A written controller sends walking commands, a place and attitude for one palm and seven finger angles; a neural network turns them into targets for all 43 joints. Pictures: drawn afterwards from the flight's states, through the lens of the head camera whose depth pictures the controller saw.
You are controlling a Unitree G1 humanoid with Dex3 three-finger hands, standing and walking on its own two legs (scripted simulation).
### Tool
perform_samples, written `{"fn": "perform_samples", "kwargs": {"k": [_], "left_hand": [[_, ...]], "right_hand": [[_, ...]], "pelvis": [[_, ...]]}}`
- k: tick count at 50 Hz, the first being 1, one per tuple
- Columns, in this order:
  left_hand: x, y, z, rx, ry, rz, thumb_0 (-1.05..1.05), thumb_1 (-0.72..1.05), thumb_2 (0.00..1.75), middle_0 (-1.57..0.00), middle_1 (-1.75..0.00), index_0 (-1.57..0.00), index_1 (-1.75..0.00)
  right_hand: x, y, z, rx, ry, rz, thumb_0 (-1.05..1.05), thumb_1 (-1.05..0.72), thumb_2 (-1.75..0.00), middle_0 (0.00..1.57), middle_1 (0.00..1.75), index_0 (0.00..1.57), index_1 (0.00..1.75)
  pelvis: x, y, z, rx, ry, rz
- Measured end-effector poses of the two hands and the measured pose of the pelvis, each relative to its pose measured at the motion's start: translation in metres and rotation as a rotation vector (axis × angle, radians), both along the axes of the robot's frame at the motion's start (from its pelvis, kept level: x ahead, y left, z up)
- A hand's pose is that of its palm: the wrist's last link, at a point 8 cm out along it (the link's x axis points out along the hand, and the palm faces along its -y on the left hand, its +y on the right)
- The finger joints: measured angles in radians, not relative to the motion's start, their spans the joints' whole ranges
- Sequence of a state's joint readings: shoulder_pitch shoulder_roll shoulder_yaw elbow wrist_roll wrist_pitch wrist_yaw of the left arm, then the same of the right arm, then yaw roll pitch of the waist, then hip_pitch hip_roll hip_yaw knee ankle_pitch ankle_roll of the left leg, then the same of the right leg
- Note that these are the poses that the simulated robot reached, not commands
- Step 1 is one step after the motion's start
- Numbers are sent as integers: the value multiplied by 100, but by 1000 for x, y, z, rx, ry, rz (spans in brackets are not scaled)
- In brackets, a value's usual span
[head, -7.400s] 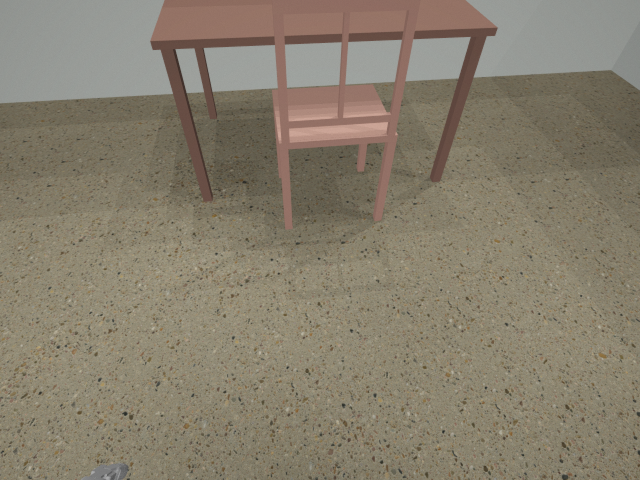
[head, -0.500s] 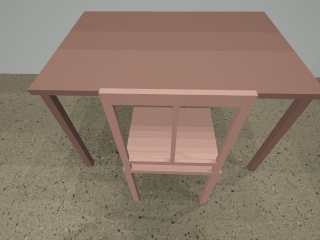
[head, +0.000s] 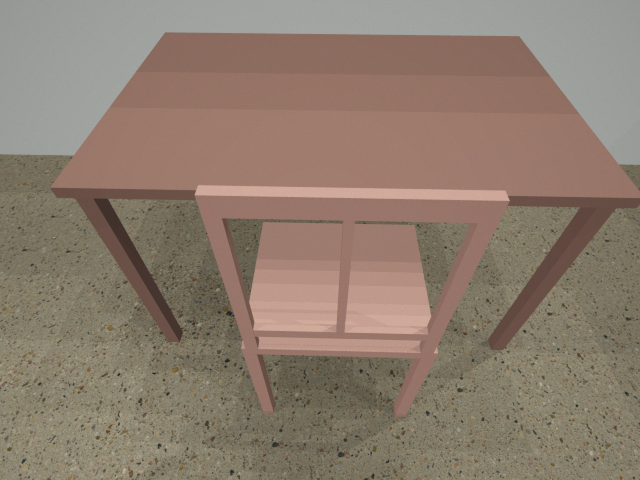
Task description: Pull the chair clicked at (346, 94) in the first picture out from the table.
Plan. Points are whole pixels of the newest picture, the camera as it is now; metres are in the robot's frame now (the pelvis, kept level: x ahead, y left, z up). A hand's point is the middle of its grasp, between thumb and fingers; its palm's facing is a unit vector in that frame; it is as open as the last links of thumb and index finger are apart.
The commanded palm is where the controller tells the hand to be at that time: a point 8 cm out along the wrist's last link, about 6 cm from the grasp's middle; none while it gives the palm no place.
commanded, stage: raise the hand toward the chair's back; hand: left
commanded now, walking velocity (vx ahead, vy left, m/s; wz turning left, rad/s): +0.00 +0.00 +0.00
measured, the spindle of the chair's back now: (344, 282) +0.44 -0.01 -0.08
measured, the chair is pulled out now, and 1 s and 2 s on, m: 0.00 0.00 0.00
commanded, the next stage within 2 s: none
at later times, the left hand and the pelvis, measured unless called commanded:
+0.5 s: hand (203, 478) +0.14 +0.16 -0.09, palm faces +0.08 -1.00 +0.03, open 9.3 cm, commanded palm +0.12 +0.23 -0.06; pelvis -0.03 -0.02 -0.09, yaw +3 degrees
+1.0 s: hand (178, 440) +0.18 +0.20 -0.06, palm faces +0.06 -1.00 -0.05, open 13.7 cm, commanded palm +0.15 +0.25 -0.05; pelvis -0.02 -0.01 -0.10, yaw +4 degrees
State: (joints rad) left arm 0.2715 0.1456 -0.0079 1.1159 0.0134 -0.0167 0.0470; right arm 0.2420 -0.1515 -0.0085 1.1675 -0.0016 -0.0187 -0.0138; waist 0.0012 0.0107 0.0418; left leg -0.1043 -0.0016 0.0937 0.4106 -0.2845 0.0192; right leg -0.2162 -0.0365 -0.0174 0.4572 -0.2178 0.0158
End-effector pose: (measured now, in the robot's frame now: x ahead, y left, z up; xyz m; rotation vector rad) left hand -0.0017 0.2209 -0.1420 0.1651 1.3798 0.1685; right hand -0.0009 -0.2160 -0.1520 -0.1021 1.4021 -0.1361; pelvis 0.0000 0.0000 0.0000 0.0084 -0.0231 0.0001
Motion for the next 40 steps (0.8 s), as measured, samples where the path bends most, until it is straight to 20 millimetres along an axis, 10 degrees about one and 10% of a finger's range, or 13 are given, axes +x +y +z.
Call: {"fn": "perform_samples", "kwargs": {"k": [5, 10, 15, 19, 25, 30, 40], "left_hand": [[-4, -1, 2, -8, -22, 59, 1, 92, 90, -20, -30, -20, -30], [90, 25, 78, 79, -657, 123, 3, 92, 88, -20, -29, -20, -30], [166, 7, 130, -42, -1224, 15, 2, 84, 85, -19, -28, -19, -28], [168, -16, 115, -168, -1420, -154, 1, 74, 82, -18, -27, -18, -27], [121, -7, 57, -150, -1248, -71, 1, 59, 76, -18, -25, -18, -25], [105, 14, 72, -14, -1306, -53, 1, 47, 71, -16, -23, -16, -23], [156, 13, 75, -157, -1245, -173, 0, 24, 61, -14, -20, -14, -20]], "right_hand": [[1, -1, 2, -16, -28, 6, 1, -92, -90, 20, 30, 20, 30], [48, -21, 22, -101, -383, 58, 2, -93, -90, 20, 30, 20, 30], [116, -42, 43, -146, -701, 147, 2, -92, -90, 20, 30, 20, 30], [166, -52, 57, -165, -886, 210, 2, -91, -90, 20, 30, 20, 30], [214, -43, 50, -160, -978, 275, 1, -91, -90, 20, 30, 19, 30], [223, -18, 16, -97, -918, 331, 1, -91, -90, 20, 30, 19, 30], [168, 3, -40, -1, -698, 200, 2, -90, -90, 21, 30, 20, 30]], "pelvis": [[-2, 1, -1, -6, 2, 6], [-9, -1, -9, 2, 19, 50], [-21, -4, -31, 1, 130, 56], [-27, -12, -60, 2, 208, 39], [-29, -20, -93, -12, 265, 51], [-30, -24, -106, -48, 300, 81], [-31, -19, -106, -57, 338, 76]]}}
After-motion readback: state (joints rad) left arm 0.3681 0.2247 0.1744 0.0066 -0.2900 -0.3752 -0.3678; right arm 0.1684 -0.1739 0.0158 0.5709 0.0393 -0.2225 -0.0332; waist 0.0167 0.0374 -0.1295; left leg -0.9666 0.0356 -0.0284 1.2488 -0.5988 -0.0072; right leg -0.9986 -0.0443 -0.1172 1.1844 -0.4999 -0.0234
